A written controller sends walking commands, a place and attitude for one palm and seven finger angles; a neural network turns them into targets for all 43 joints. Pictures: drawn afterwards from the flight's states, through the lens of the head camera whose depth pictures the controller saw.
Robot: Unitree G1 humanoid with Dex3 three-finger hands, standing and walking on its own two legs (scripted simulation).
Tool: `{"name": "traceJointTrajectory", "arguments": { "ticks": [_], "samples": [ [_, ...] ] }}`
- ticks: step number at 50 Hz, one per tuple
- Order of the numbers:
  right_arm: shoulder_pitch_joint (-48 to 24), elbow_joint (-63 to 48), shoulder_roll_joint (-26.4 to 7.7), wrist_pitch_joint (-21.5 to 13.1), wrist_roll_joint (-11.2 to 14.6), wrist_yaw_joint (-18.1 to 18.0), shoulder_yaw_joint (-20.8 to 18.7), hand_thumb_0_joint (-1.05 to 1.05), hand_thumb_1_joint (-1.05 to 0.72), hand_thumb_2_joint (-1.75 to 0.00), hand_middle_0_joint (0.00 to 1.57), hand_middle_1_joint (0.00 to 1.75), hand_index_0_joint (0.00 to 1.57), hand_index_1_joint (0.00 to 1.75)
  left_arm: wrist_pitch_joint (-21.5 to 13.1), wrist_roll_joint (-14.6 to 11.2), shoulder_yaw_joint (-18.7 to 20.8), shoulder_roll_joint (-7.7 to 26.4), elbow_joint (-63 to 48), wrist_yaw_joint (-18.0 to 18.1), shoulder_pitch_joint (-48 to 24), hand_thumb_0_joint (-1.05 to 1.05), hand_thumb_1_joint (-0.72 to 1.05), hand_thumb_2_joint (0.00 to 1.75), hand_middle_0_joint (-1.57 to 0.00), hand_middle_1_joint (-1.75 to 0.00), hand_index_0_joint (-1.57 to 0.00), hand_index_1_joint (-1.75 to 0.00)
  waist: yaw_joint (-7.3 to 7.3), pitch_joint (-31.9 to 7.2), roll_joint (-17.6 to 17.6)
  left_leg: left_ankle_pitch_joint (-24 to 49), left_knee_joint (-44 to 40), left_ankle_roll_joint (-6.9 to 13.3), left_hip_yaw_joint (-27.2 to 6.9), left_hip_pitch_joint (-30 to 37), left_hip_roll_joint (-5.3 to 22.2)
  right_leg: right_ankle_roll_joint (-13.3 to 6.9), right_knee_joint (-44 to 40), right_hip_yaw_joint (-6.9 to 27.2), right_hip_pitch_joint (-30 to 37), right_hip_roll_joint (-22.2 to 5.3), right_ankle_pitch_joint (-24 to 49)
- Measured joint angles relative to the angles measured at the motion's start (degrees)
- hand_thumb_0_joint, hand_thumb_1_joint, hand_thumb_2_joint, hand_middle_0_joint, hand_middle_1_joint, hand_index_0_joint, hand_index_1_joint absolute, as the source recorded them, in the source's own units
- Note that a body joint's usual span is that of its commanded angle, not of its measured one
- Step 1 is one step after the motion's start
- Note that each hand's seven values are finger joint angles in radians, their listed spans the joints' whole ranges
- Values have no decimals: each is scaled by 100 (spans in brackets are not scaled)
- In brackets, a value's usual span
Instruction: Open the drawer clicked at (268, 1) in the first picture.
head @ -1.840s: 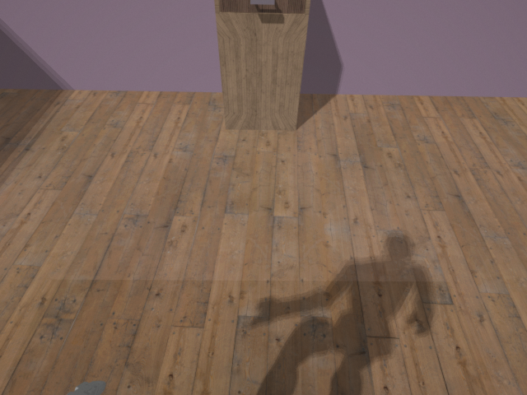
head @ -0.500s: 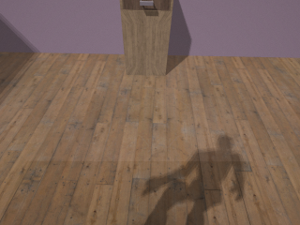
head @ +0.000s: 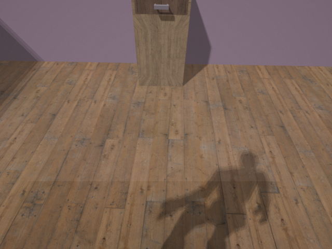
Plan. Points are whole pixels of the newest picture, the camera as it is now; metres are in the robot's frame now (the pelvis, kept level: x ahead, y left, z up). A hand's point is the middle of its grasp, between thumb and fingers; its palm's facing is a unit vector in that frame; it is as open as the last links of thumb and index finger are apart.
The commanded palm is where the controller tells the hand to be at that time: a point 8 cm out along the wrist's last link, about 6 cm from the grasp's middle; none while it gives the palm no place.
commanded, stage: walk to a spot facing it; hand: left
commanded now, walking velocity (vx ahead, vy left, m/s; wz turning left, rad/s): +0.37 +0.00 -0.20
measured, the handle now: (161, 6) +1.72 +0.15 -0.01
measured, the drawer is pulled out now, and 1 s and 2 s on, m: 0.00 0.00 0.00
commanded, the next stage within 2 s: none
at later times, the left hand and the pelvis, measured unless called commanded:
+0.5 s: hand out of the picture +0.15 +0.18 -0.20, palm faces -0.07 -0.99 -0.15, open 7.4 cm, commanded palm none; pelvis +0.14 +0.01 -0.02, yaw -5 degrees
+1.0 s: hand (138, 183) +0.36 +0.12 -0.18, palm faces -0.05 -0.98 -0.17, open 7.3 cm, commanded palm none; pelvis +0.34 -0.06 +0.00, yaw -6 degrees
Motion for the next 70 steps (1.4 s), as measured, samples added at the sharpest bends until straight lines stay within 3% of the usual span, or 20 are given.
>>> {"name": "traceJointTrajectory", "arguments": {
  "ticks": [13, 16, 20, 23, 25, 27, 30, 32, 33, 36, 39, 43, 47, 52, 58, 60, 62, 64, 66, 70],
  "samples": [
    [1144, 43, 653, -113, -10, 13, -75, 1, -90, -90, 20, 30, 20, 30, -93, 48, 151, -780, 88, -120, 1236, 1, 90, 90, -20, -30, -20, -30, 2, -144, 54, -1380, 1556, 48, 144, -310, 183, -52, 1244, 126, -234, 182, -1166],
    [1267, 107, 779, -175, 1, -24, -92, 1, -90, -90, 20, 30, 20, 30, -147, 43, 205, -887, 190, -77, 1445, 1, 90, 90, -20, -30, -20, -30, -10, -118, -65, -1603, 1669, 91, 352, -177, 153, -24, 1487, 197, -195, 108, -1460],
    [1451, 64, 937, -480, -70, -144, -115, 0, -90, -90, 20, 30, 20, 30, -3, 28, 229, -963, 383, -61, 1393, 1, 90, 90, -20, -30, -20, -30, -180, 19, -119, -1712, 1248, 116, 598, 378, 119, -230, 3751, -32, -1118, 50, -1554],
    [1803, 132, 1113, -533, -100, -194, -77, 0, -90, -90, 20, 30, 20, 30, 86, 46, 299, -880, 234, -113, 1010, 1, 90, 90, -20, -30, -20, -30, -258, 131, -103, -1587, 667, 68, 634, 867, 150, -262, 4580, -368, -1941, -106, -1284],
    [2012, 267, 1214, -508, -94, -203, -55, 0, -90, -90, 20, 30, 20, 30, 99, 39, 325, -827, -4, -166, 670, 1, 90, 90, -20, -30, -20, -30, -219, 221, -80, -1460, 187, 14, 687, 1213, 164, -252, 4287, -541, -2371, -249, -921],
    [2164, 403, 1271, -466, -81, -198, -38, 0, -90, -90, 20, 30, 20, 30, 69, 22, 333, -805, -266, -206, 295, 1, 91, 90, -20, -30, -19, -30, -193, 348, -9, -1362, -238, -35, 731, 1540, 198, -266, 3354, -729, -2544, -342, -460],
    [2290, 592, 1281, -387, -38, -160, -64, 0, -90, -90, 20, 30, 20, 30, -87, 11, 335, -767, -613, -220, -167, 1, 91, 90, -20, -30, -19, -30, -174, 565, 114, -1474, -341, -111, 809, 1898, 326, -404, 2111, -924, -2397, -221, 29],
    [2369, 702, 1267, -320, -7, -132, -114, 0, -90, -90, 20, 30, 20, 30, -240, 45, 348, -704, -753, -201, -287, 1, 91, 90, -20, -30, -19, -30, -130, 614, 84, -1720, 444, -82, 870, 1839, 418, -515, 1493, -1014, -1968, -106, 306],
    [2394, 733, 1265, -287, 25, -107, -141, 1, -90, -90, 20, 30, 20, 30, -329, 66, 358, -659, -792, -179, -300, 1, 91, 90, -20, -30, -19, -30, -103, 591, 13, -1796, 1342, -12, 855, 1534, 460, -616, 1392, -1014, -1830, -128, 505],
    [2009, 588, 1127, -149, 70, -80, -244, 1, -90, -90, 20, 30, 20, 30, -391, 12, 378, -665, -741, -97, -309, 0, 91, 90, -20, -30, -19, -30, -185, 641, 66, -1459, 4497, 225, 245, 40, 463, -663, 1819, -1097, -1718, -41, 33],
    [1460, 227, 996, -119, -18, -64, -310, 1, -90, -90, 20, 30, 20, 30, -327, 18, 333, -716, -543, -22, -147, 0, 91, 90, -20, -30, -19, -30, -282, 531, 54, -880, 5361, 254, 158, -1225, 551, -601, 1397, -1107, -1330, 59, -20],
    [887, -253, 903, -132, -80, -35, -360, 1, -91, -90, 20, 30, 20, 30, -307, 42, 347, -822, -279, 47, 212, 0, 93, 90, -20, -30, -20, -30, -300, 238, 90, -431, 4661, 104, 237, -2236, 764, -598, 714, -1083, -824, 180, 72],
    [511, -502, 908, -113, -82, 49, -376, 0, -91, -90, 19, 29, 19, 29, -357, 51, 310, -855, -123, 4, 607, 0, 93, 90, -20, -30, -20, -30, -163, 15, 95, -12, 3634, -16, 334, -2538, 856, -557, 165, -1041, -333, 256, 84],
    [203, -581, 938, -102, -64, 151, -353, 0, -91, -90, 19, 29, 19, 30, -429, 53, 263, -924, 0, -24, 1061, 1, 92, 90, -20, -30, -20, -30, 94, -45, 63, 177, 2434, -38, 417, -2314, 784, -438, -222, -1038, 215, 260, -71],
    [-67, -608, 989, -157, -51, 181, -296, 0, -91, -90, 20, 30, 19, 30, -388, 57, 266, -977, 221, -18, 1562, 1, 91, 90, -20, -30, -20, -30, 341, 71, -38, -90, 1271, 110, 677, -1502, 527, -166, -27, -1032, 641, 83, -634],
    [-125, -647, 996, -299, -82, 144, -276, 0, -91, -90, 20, 30, 20, 30, -339, 29, 283, -1020, 316, -29, 1712, 1, 91, 90, -20, -30, -20, -30, 333, 145, -84, 273, 989, 255, 812, -1211, 431, -108, 849, -945, 386, -85, -1039],
    [-108, -672, 1036, -400, -80, 92, -253, 0, -91, -90, 20, 30, 20, 30, -237, 32, 282, -1040, 409, -48, 1693, 1, 91, 90, -20, -30, -20, -30, 294, 265, -140, 23, 1239, 358, 967, -1087, 374, -146, 2575, -670, -278, -204, -1383],
    [72, -640, 1090, -428, -59, 43, -240, 0, -90, -90, 20, 30, 20, 30, -154, 52, 316, -1024, 445, -75, 1598, 1, 91, 90, -20, -30, -19, -30, 214, 267, -158, -192, 1101, 383, 1066, -819, 318, -153, 3812, -540, -945, -297, -1201],
    [285, -628, 1070, -498, 37, -102, -404, -2, -94, -90, 20, 30, 20, 30, -102, 84, 370, -995, 380, -97, 1440, 1, 91, 90, -20, -30, -19, -30, 142, 230, -179, -158, 754, 340, 1145, -524, 243, -109, 4272, -471, -1501, -442, -811],
    [736, -385, 865, -464, -9, -138, -414, -3, -96, -90, 20, 30, 20, 30, -46, 114, 457, -929, 83, -114, 1049, 1, 91, 90, -20, -30, -19, -30, 98, 103, -182, -98, 121, 354, 1251, -16, 135, 15, 4113, -411, -2251, -709, -114]
  ]
}}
